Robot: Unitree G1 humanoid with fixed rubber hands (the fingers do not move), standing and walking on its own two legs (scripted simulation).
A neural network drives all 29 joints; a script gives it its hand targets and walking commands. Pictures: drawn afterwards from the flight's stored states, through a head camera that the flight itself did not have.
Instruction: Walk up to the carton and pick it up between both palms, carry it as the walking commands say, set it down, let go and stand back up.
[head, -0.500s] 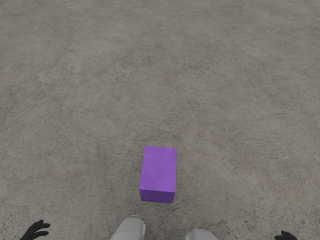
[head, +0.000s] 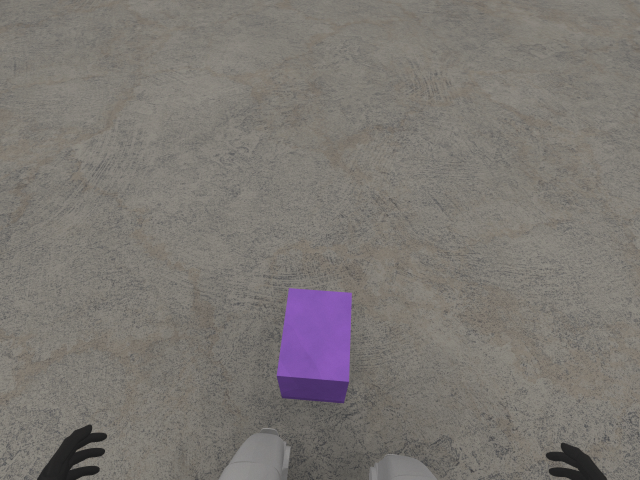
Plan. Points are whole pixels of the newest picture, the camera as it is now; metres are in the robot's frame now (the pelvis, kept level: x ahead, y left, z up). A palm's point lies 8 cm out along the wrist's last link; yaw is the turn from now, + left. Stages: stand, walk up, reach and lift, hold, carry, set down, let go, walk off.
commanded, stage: reach and lift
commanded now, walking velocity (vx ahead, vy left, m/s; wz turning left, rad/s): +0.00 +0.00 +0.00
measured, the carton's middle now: (316, 346) +0.51 +0.03 -0.62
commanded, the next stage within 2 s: none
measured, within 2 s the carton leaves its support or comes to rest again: neither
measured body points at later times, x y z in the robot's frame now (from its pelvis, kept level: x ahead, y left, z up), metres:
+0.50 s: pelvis +0.03 +0.01 +0.00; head +0.15 +0.02 +0.43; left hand +0.24 +0.30 -0.10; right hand +0.23 -0.27 -0.11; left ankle +0.09 +0.14 -0.69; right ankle +0.00 -0.13 -0.69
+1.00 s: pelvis +0.00 +0.03 -0.03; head +0.24 +0.04 +0.35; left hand +0.39 +0.26 -0.14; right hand +0.36 -0.22 -0.15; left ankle +0.09 +0.14 -0.69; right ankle +0.00 -0.13 -0.69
